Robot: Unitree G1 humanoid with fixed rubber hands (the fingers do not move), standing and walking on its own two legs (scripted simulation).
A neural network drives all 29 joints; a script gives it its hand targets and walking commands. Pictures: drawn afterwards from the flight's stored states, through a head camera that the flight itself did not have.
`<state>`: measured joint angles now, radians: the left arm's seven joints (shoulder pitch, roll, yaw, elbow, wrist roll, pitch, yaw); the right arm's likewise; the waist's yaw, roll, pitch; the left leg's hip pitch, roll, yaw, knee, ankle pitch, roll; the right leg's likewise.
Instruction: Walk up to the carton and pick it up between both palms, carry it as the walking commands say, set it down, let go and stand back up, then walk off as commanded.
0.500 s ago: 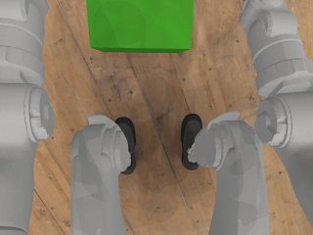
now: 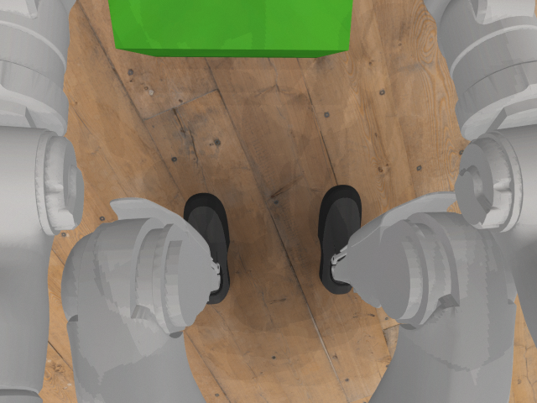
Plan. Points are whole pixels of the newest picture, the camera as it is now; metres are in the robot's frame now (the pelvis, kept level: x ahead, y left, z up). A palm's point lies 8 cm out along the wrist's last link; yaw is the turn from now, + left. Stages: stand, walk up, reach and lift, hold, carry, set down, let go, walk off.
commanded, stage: reach and lift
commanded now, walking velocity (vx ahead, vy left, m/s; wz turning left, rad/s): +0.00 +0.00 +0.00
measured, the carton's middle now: out of the picture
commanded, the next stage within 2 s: none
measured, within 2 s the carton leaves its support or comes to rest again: leaves its support in 1.48 s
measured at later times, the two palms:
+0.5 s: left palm out of the picture +0.55 +0.23 -0.18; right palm out of the picture +0.56 -0.12 -0.18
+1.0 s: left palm out of the picture +0.55 +0.23 -0.18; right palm out of the picture +0.56 -0.10 -0.18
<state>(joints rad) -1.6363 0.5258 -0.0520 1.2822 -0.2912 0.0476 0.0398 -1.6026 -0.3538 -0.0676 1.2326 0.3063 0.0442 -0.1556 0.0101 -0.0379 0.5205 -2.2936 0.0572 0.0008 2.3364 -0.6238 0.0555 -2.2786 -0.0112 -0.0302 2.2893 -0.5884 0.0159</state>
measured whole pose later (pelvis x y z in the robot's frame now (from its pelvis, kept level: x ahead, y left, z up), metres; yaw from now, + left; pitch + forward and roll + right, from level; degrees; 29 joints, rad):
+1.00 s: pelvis +0.00 +0.00 +0.00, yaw +1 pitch +32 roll -2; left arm -1.65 0.49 0.00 1.25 -0.17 0.13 -0.02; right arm -1.61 -0.26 -0.25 1.19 0.11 0.13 -0.07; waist 0.02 -0.06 0.52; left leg -2.27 0.05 0.00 2.33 -0.63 0.05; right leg -2.26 0.02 -0.01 2.29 -0.60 0.03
